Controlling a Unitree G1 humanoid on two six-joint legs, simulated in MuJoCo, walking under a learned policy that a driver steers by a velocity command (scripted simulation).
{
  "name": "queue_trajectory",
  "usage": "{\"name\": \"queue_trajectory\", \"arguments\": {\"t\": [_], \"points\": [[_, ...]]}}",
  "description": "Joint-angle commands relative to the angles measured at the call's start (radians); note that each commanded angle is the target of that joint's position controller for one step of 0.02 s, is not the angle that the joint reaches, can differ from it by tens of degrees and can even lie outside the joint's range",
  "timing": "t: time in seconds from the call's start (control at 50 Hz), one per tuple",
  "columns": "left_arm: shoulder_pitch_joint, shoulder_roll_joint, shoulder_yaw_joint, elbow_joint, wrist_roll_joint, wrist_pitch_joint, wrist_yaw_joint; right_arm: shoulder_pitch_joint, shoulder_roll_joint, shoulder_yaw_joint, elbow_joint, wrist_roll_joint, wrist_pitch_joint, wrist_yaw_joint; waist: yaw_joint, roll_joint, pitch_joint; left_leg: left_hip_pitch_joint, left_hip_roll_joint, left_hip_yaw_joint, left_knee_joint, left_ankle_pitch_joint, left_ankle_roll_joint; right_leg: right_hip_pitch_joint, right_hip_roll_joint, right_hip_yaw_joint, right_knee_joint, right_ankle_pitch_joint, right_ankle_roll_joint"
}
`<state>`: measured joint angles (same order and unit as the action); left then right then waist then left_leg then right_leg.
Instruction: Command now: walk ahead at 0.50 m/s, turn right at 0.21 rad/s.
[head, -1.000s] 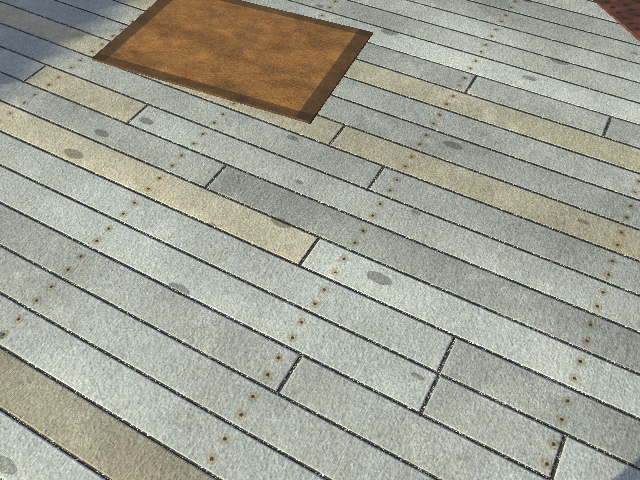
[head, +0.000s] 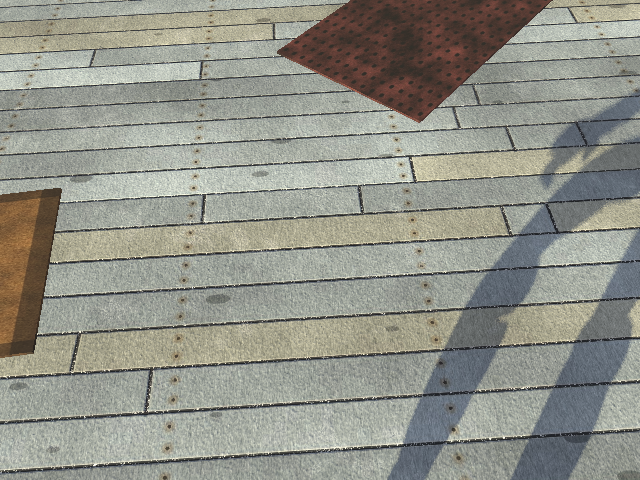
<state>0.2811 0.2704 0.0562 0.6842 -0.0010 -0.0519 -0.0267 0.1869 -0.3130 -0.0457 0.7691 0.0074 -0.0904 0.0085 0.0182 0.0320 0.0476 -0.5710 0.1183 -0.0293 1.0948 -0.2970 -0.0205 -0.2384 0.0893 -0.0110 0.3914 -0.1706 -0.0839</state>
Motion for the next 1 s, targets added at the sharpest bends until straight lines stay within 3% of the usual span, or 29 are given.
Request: {"name": "queue_trajectory", "arguments": {"t": [0.02,0.1,0.2,0.26,0.28,0.3,0.32,0.34,0.36,0.38,0.4,0.42,0.44,0.5,0.56,0.62,0.7,0.74,0.78,0.8,0.82,0.84,0.86,0.88,0.9,0.92,0.96,1.0], "points": [[-0.026,0.150,0.039,-0.049,0.000,-0.033,0.013,0.018,-0.065,-0.018,-0.048,-0.012,0.010,-0.005,-0.027,-0.067,-0.055,-0.070,0.033,-0.017,-0.110,0.128,-0.030,0.055,-0.279,0.221,-0.221,0.304,-0.200],[0.020,0.160,0.038,-0.008,-0.006,-0.028,0.025,-0.112,-0.034,-0.004,-0.074,-0.006,0.001,0.008,0.025,-0.079,-0.016,-0.037,-0.005,0.004,-0.390,0.388,-0.028,0.057,-0.228,0.125,-0.234,0.234,-0.142],[0.103,0.178,0.045,0.058,-0.017,-0.018,0.027,-0.228,-0.046,-0.004,-0.113,0.006,-0.010,0.032,0.064,-0.089,0.027,-0.055,-0.040,-0.001,-0.549,0.399,0.011,0.188,-0.295,0.158,-0.196,0.175,-0.127],[0.107,0.191,0.052,0.082,-0.018,-0.003,0.034,-0.200,-0.068,-0.012,-0.115,0.003,-0.015,0.042,0.034,-0.109,0.010,-0.016,-0.059,0.006,-0.591,0.278,0.055,0.282,-0.332,0.177,-0.121,0.302,-0.098],[0.094,0.198,0.054,0.083,-0.018,0.001,0.036,-0.150,-0.084,-0.020,-0.103,0.001,-0.016,0.041,0.003,-0.121,-0.022,0.064,-0.085,0.031,-0.601,0.241,0.073,0.293,-0.321,0.167,-0.059,0.443,-0.084],[0.080,0.191,0.049,0.082,-0.014,0.007,0.038,-0.034,-0.114,-0.038,-0.069,-0.001,-0.017,0.034,-0.060,-0.111,-0.097,0.228,-0.118,0.065,-0.621,0.248,0.101,0.277,-0.276,0.132,0.081,0.591,-0.062],[0.086,0.155,0.032,0.071,-0.002,0.010,0.041,0.127,-0.166,-0.057,-0.034,-0.009,-0.016,0.026,-0.126,-0.073,-0.234,0.503,-0.038,-0.008,-0.572,0.298,0.150,0.150,-0.224,0.089,0.311,0.503,-0.028],[0.219,0.063,0.003,0.050,-0.001,-0.007,0.035,0.236,-0.266,-0.082,-0.014,-0.019,-0.010,0.023,-0.096,0.155,-0.401,0.907,0.208,-0.445,-0.600,0.144,0.319,-0.242,-0.073,0.024,0.711,0.104,0.059],[0.188,0.083,0.002,0.058,-0.003,-0.025,0.031,0.274,-0.199,-0.065,0.005,0.006,-0.005,0.031,-0.121,0.238,-0.447,0.974,0.249,-0.735,-0.777,-0.049,0.361,-0.419,-0.015,0.118,0.855,-0.395,0.071],[0.090,0.163,0.022,0.031,-0.025,-0.039,0.023,0.201,-0.150,-0.046,-0.008,0.016,-0.003,0.029,-0.122,0.156,-0.288,0.868,0.223,-0.637,-0.804,-0.158,0.309,-0.523,-0.085,0.136,0.922,-0.354,0.059],[0.010,0.163,0.019,0.009,-0.030,-0.049,0.022,0.128,-0.128,-0.040,-0.027,0.007,0.003,0.025,-0.107,0.074,-0.181,0.723,0.183,-0.524,-0.821,-0.123,0.281,-0.530,-0.130,0.107,0.889,-0.269,0.051],[-0.044,0.154,0.020,0.000,-0.010,-0.053,0.025,0.079,-0.107,-0.032,-0.034,-0.003,0.007,0.026,-0.085,0.008,-0.087,0.575,0.139,-0.428,-0.850,-0.020,0.264,-0.505,-0.160,0.088,0.814,-0.206,0.050],[-0.023,0.146,0.024,-0.001,-0.001,-0.051,0.027,0.051,-0.094,-0.027,-0.043,-0.014,0.005,0.024,-0.044,0.041,-0.073,0.490,0.118,-0.387,-0.869,0.066,0.266,-0.444,-0.188,0.099,0.752,-0.154,0.055],[0.011,0.107,0.019,0.009,0.010,-0.037,0.031,0.041,-0.094,-0.029,-0.046,-0.005,0.001,0.016,-0.005,0.055,-0.072,0.387,0.071,-0.295,-0.917,0.208,0.284,-0.357,-0.191,0.081,0.633,-0.113,0.092],[-0.101,0.084,0.008,-0.025,0.014,-0.034,0.036,0.075,-0.131,-0.044,-0.031,0.004,0.002,-0.001,-0.030,0.035,-0.037,0.342,0.044,-0.227,-0.936,0.261,0.273,-0.359,-0.177,0.074,0.426,0.044,0.125],[-0.211,0.066,0.001,-0.048,0.006,-0.045,0.027,0.123,-0.148,-0.052,-0.016,0.014,0.013,-0.015,-0.068,0.040,-0.025,0.320,0.013,-0.194,-0.918,0.240,0.240,-0.291,-0.137,0.070,0.236,0.207,0.142],[-0.301,0.090,0.007,-0.075,-0.009,-0.060,0.012,0.189,-0.147,-0.057,0.001,0.024,0.032,-0.023,-0.092,0.046,-0.024,0.376,0.039,-0.266,-0.849,0.172,0.223,-0.239,-0.108,0.093,0.117,0.227,0.139],[-0.286,0.116,0.017,-0.073,-0.012,-0.068,0.009,0.186,-0.150,-0.060,-0.002,0.021,0.040,-0.028,-0.070,0.066,-0.030,0.410,0.056,-0.320,-0.793,0.157,0.204,-0.190,-0.107,0.101,0.085,0.163,0.120],[-0.171,0.144,0.035,-0.041,-0.010,-0.076,0.013,0.172,-0.125,-0.055,-0.012,0.015,0.046,-0.028,-0.004,0.075,-0.075,0.391,0.018,-0.324,-0.681,0.195,0.169,-0.018,-0.107,0.076,0.030,0.112,0.080],[-0.052,0.184,0.050,-0.024,0.005,-0.081,0.021,0.167,-0.075,-0.037,-0.026,0.007,0.044,-0.024,0.054,0.034,-0.177,0.321,-0.042,-0.277,-0.492,0.175,0.137,0.187,-0.194,0.143,0.044,0.080,0.030],[0.073,0.269,0.072,-0.009,0.020,-0.073,0.029,0.241,0.000,-0.014,-0.055,0.007,0.034,-0.022,0.065,-0.180,-0.334,0.047,-0.168,-0.138,-0.159,-0.075,0.070,0.540,-0.417,0.442,0.033,-0.022,-0.079],[0.122,0.260,0.073,0.021,0.007,-0.058,0.019,0.282,-0.024,-0.012,-0.078,0.025,0.025,-0.022,0.050,-0.376,-0.370,-0.171,-0.165,-0.104,0.063,-0.317,0.051,0.604,-0.531,0.768,-0.069,-0.263,-0.164],[0.069,0.176,0.051,0.006,0.001,-0.056,0.019,0.229,-0.117,-0.037,-0.065,0.034,0.028,-0.023,0.063,-0.232,-0.235,-0.233,-0.107,-0.136,0.156,-0.236,0.046,0.494,-0.490,0.682,-0.101,-0.363,-0.131],[0.020,0.139,0.039,0.002,0.001,-0.052,0.021,0.158,-0.131,-0.044,-0.076,0.028,0.034,-0.023,0.060,-0.164,-0.143,-0.233,-0.077,-0.107,0.165,-0.154,0.042,0.381,-0.448,0.529,-0.110,-0.274,-0.098],[-0.029,0.112,0.029,0.006,0.005,-0.050,0.020,0.130,-0.118,-0.045,-0.082,0.020,0.039,-0.021,0.038,-0.129,-0.088,-0.202,-0.049,-0.096,0.133,-0.089,0.034,0.281,-0.403,0.420,-0.136,-0.161,-0.085],[-0.060,0.091,0.022,0.012,0.010,-0.050,0.021,0.117,-0.104,-0.049,-0.089,0.017,0.046,-0.017,0.017,-0.146,-0.054,-0.173,-0.022,-0.096,0.096,-0.046,0.030,0.213,-0.374,0.340,-0.161,-0.076,-0.078],[-0.080,0.092,0.025,0.027,0.011,-0.057,0.022,0.116,-0.063,-0.044,-0.099,0.022,0.061,-0.009,-0.003,-0.163,-0.033,-0.121,0.000,-0.074,0.063,0.001,0.021,0.136,-0.348,0.226,-0.210,0.024,-0.079],[-0.076,0.114,0.035,0.045,0.009,-0.065,0.023,0.087,-0.043,-0.040,-0.121,0.018,0.069,-0.006,-0.008,-0.132,-0.023,-0.140,0.007,-0.069,0.008,0.051,0.009,0.127,-0.354,0.153,-0.237,0.111,-0.097]]}}
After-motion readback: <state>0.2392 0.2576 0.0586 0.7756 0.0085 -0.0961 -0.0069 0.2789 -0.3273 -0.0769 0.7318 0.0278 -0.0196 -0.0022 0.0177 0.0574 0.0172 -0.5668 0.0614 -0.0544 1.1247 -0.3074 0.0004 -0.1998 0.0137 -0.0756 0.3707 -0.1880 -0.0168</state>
